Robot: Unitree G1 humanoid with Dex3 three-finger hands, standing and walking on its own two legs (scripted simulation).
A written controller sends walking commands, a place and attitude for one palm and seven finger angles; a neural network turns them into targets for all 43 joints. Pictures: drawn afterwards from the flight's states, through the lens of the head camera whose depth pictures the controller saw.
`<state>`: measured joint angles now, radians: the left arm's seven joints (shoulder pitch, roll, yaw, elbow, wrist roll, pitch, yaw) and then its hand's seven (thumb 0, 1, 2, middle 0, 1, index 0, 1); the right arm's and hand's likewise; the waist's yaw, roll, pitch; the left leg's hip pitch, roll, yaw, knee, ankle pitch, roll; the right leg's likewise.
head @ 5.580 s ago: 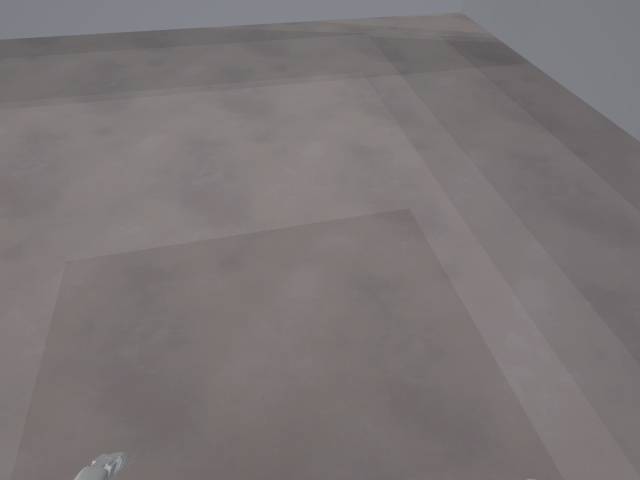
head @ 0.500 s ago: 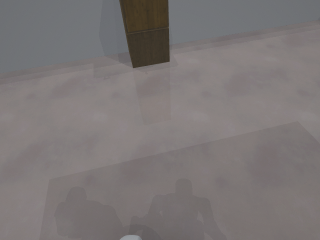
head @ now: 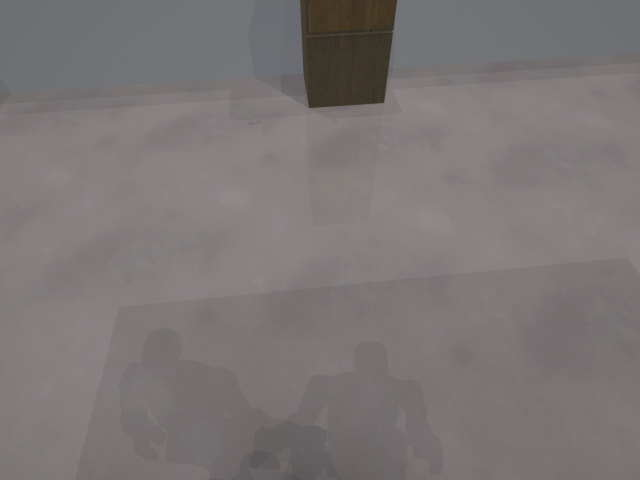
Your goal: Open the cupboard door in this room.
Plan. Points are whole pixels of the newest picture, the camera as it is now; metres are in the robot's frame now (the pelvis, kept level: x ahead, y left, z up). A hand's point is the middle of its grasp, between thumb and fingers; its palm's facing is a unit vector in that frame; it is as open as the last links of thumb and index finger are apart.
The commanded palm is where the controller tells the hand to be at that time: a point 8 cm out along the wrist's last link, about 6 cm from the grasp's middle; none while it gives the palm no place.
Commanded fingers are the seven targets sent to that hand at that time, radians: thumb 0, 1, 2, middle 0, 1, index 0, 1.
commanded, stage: turn or walk to find it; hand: left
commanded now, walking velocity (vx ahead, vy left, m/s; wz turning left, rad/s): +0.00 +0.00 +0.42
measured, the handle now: out of the picture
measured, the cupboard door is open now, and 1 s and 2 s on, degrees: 0 0 0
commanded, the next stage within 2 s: stand and wait in 0.94 s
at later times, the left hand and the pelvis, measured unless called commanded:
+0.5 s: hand out of the picture -0.05 +0.20 -0.18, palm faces +0.28 -0.94 -0.22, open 7.4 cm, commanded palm none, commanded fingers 0.00 0.90 0.90 -0.20 -0.30 -0.20 -0.30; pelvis -0.04 +0.01 -0.01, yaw +14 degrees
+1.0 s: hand out of the picture -0.03 +0.25 -0.15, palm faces +0.41 -0.88 -0.26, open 7.4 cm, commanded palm none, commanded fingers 0.00 0.90 0.90 -0.20 -0.30 -0.20 -0.30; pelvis -0.06 +0.02 +0.00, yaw +24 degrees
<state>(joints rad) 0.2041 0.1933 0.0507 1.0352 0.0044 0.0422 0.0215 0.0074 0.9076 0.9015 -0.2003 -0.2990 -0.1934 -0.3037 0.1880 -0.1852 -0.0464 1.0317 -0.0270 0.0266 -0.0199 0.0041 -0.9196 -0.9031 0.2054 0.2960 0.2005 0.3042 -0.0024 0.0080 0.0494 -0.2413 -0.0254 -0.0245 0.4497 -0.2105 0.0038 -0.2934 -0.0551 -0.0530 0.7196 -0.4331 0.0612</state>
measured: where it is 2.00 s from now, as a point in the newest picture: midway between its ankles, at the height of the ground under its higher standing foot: outside the picture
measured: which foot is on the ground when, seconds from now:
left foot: down 0.00-0.06, up 0.08-0.50, down 0.52-1.00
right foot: up 0.00-0.02, down 0.04-0.54, up 0.56-1.00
